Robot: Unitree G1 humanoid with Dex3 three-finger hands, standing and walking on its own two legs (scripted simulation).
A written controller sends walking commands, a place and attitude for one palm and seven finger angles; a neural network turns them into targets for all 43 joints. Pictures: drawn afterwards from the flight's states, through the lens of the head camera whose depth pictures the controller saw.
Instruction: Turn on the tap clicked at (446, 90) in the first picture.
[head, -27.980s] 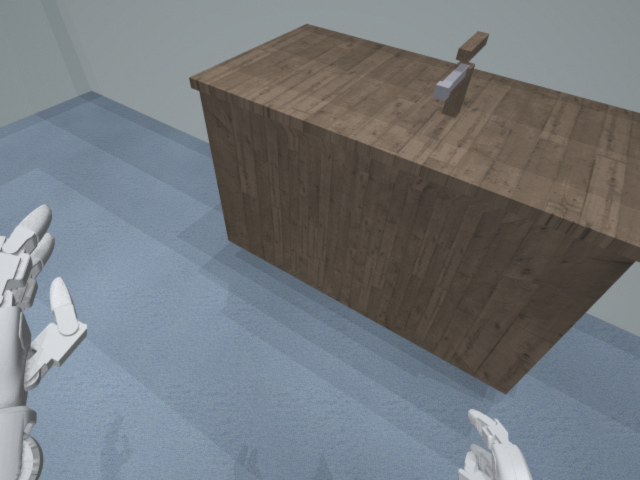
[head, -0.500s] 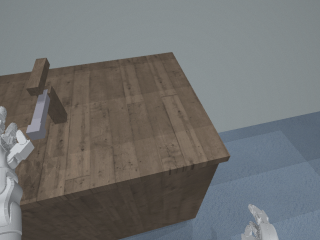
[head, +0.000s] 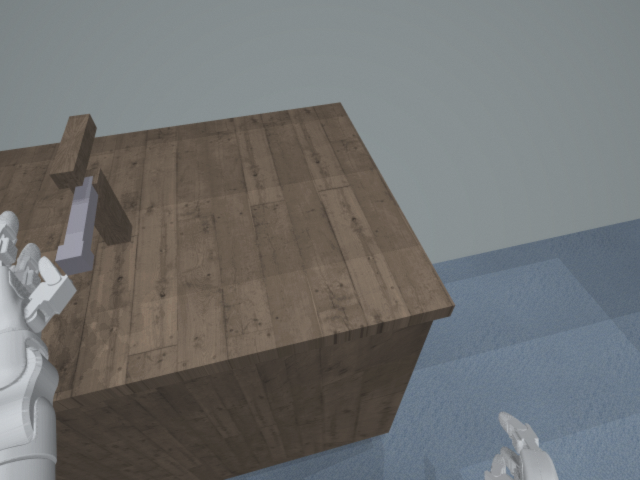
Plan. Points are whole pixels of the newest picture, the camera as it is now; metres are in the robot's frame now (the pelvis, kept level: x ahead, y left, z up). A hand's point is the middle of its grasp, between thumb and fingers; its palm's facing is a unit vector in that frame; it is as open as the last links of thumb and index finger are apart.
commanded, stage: push the lever round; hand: left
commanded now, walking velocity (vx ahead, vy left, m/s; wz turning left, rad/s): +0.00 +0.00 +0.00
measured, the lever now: (75, 258) +0.32 +0.33 +0.12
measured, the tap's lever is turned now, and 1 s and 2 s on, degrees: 2 36 66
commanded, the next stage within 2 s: none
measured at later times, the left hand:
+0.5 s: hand (112, 272) +0.30 +0.28 +0.12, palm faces +0.64 -0.76 -0.04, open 7.7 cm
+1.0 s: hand (151, 252) +0.34 +0.25 +0.11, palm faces +0.72 -0.70 -0.06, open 7.8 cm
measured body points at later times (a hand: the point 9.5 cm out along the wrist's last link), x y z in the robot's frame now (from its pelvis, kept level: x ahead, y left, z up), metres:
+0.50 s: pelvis +0.00 +0.00 +0.00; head +0.01 -0.01 +0.45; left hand +0.26 +0.32 +0.12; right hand +0.19 -0.23 -0.09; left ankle -0.05 +0.14 -0.73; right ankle +0.05 -0.11 -0.73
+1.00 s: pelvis +0.00 +0.00 +0.00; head +0.01 -0.01 +0.45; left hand +0.30 +0.28 +0.12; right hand +0.19 -0.23 -0.10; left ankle -0.05 +0.14 -0.73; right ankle +0.05 -0.11 -0.73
